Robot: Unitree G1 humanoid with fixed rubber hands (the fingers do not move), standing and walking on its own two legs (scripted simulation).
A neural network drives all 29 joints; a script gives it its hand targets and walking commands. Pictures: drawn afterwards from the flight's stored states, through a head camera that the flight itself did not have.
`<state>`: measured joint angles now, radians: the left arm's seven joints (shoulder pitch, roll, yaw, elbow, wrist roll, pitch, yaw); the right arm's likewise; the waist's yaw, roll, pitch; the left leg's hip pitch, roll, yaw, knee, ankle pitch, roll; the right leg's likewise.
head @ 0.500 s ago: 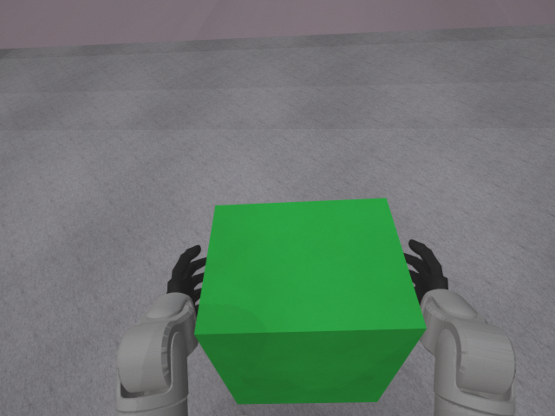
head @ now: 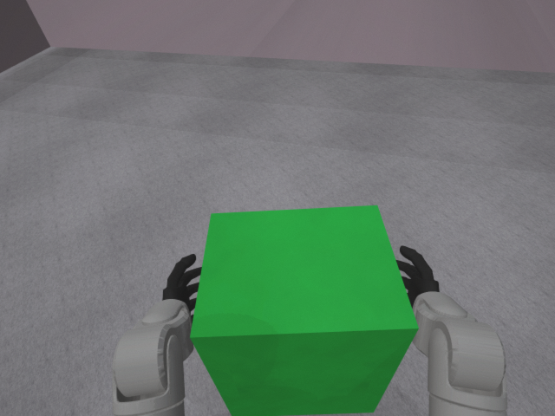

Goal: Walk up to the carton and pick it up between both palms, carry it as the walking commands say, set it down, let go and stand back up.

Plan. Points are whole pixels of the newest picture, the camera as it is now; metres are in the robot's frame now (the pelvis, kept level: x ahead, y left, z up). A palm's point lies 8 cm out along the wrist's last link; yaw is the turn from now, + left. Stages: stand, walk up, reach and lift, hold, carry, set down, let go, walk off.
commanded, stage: carry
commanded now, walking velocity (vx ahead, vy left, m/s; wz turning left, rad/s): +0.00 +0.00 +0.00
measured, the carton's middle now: (298, 320) +0.27 +0.00 +0.01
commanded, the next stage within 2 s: none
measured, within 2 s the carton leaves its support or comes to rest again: neither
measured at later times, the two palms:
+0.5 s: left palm (183, 323) +0.23 +0.15 +0.08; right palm (436, 316) +0.24 -0.17 +0.08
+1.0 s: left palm (178, 312) +0.25 +0.15 +0.09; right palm (428, 308) +0.24 -0.16 +0.09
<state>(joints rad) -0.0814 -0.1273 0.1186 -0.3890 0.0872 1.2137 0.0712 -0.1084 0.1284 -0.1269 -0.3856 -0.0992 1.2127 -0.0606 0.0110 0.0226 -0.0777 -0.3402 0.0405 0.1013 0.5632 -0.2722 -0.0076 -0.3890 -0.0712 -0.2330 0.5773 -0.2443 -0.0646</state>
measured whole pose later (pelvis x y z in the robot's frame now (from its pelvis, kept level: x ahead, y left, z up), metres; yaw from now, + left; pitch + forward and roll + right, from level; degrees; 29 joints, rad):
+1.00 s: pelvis -0.01 +0.00 +0.00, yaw -1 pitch +3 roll +1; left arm -0.10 -0.13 0.13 -0.34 0.10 1.20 0.06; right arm -0.13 0.13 -0.14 -0.34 -0.10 1.20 -0.06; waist 0.00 0.00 -0.10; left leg -0.32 0.04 0.12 0.50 -0.23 0.00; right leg -0.37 -0.06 -0.22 0.51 -0.19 -0.06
